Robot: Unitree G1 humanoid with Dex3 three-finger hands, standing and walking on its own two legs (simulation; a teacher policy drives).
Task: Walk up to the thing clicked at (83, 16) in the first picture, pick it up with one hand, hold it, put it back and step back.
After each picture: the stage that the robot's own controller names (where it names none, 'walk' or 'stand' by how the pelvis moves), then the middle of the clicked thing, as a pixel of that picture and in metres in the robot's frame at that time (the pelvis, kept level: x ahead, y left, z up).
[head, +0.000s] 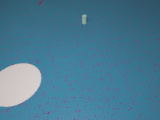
stand; (84, 19) +1.90 -0.01 -0.72
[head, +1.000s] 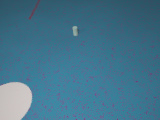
walk; (75, 31) +1.77 +0.23 -0.72
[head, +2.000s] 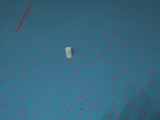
walk; (68, 52) +1.25 +0.27 -0.72
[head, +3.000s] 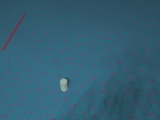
walk; (63, 85) +0.82 +0.22 -0.70
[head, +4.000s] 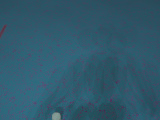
walk; (56, 119) +0.50 +0.19 -0.70
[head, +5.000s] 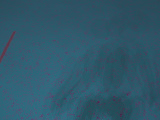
stand; out of the picture +0.38 +0.20 -0.72
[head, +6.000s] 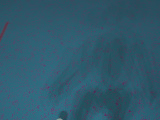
stand; out of the picture +0.40 +0.21 -0.72
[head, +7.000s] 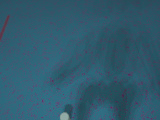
stand; (65, 119) +0.39 +0.20 -0.69
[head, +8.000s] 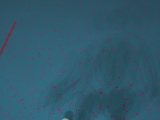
stand; out of the picture +0.40 +0.18 -0.70
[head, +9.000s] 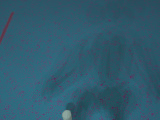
walk; (67, 116) +0.42 +0.14 -0.69
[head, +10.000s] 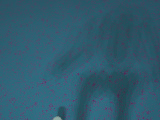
walk; out of the picture +0.32 +0.26 -0.69
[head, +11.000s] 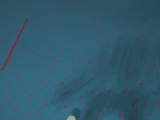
stand; out of the picture +0.40 +0.18 -0.68
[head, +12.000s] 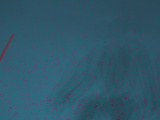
stand; out of the picture +0.37 +0.20 -0.72
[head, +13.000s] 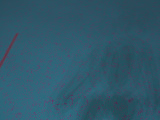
stand; out of the picture +0.35 +0.20 -0.73
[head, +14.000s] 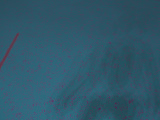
stand; out of the picture +0.35 +0.19 -0.73
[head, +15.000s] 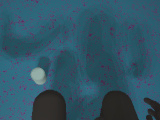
go down; (39, 76) +0.41 +0.22 -0.39
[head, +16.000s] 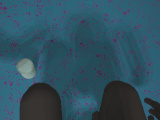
go down; (27, 69) +0.42 +0.24 -0.30
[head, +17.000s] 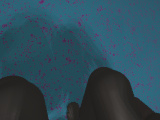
close in; out of the picture +0.40 +0.27 -0.22
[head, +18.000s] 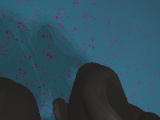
close; out of the picture +0.40 +0.28 -0.22
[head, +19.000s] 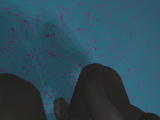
lift; out of the picture +0.37 +0.26 -0.22
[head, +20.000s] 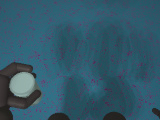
lift; (27, 90) +0.32 +0.19 -0.01
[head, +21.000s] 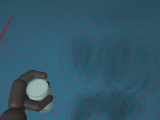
hold; (41, 96) +0.31 +0.17 +0.00
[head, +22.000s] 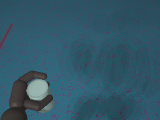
hold; (41, 96) +0.32 +0.17 +0.00
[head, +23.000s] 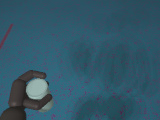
hold; (40, 96) +0.32 +0.17 +0.00
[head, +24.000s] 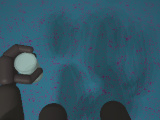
crouch; (30, 68) +0.40 +0.19 -0.07
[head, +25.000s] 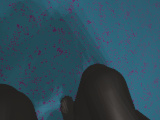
lower; out of the picture +0.40 +0.28 -0.22
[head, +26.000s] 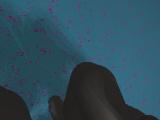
lower; out of the picture +0.41 +0.31 -0.22
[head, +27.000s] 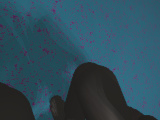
lower; out of the picture +0.41 +0.30 -0.22
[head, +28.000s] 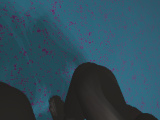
lower; out of the picture +0.41 +0.30 -0.23
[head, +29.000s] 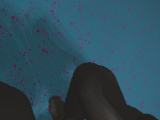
rest; out of the picture +0.41 +0.30 -0.23
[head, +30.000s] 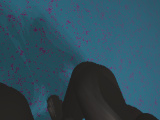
withdraw; out of the picture +0.40 +0.30 -0.23
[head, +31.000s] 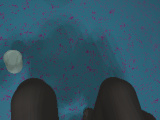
stand; (13, 62) +0.43 +0.26 -0.27
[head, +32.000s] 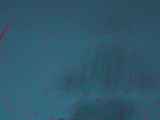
stand; out of the picture +0.37 +0.18 -0.65
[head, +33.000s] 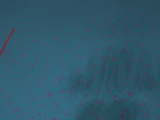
stand; out of the picture +0.38 +0.20 -0.67
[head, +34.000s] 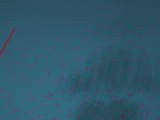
stand; out of the picture +0.38 +0.19 -0.67
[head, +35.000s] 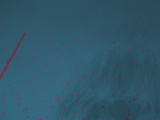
stand; out of the picture +0.40 +0.18 -0.72
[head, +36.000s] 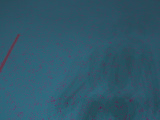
stand; out of the picture +0.37 +0.20 -0.73
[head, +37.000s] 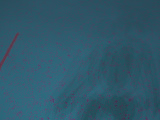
walk; out of the picture +0.37 +0.20 -0.73
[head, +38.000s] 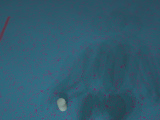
walk; (62, 104) +0.54 +0.24 -0.70
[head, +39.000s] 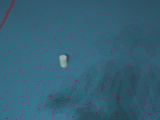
walk; (63, 61) +0.92 +0.19 -0.70
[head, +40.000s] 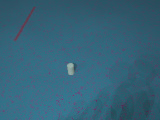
stand; (70, 69) +1.00 +0.18 -0.70
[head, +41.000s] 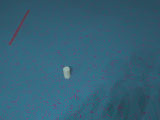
stand; (66, 72) +0.98 +0.19 -0.73
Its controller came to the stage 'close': yes
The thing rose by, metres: 0.71
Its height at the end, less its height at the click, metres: +0.00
